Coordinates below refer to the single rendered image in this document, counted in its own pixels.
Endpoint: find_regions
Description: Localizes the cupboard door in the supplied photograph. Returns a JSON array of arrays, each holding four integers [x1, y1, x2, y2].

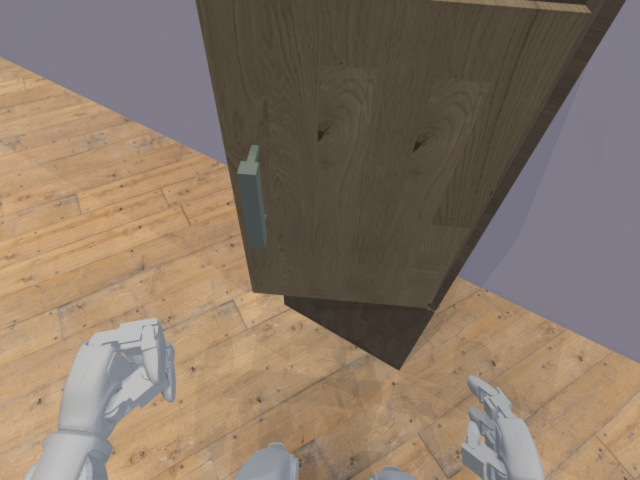
[[195, 0, 592, 308]]

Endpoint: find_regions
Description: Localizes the left robot hand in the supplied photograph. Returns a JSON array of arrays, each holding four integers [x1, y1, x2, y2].
[[57, 318, 176, 439]]

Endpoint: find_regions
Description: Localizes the robot left forearm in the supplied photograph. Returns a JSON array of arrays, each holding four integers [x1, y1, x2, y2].
[[22, 430, 113, 480]]

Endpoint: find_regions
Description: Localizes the robot left thigh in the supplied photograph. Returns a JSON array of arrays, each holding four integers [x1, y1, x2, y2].
[[233, 448, 299, 480]]

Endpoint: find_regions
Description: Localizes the right robot hand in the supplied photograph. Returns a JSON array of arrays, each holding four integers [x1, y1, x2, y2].
[[461, 375, 545, 480]]

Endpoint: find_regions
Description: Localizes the handle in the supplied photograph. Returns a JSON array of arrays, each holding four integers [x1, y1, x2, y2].
[[237, 145, 267, 249]]

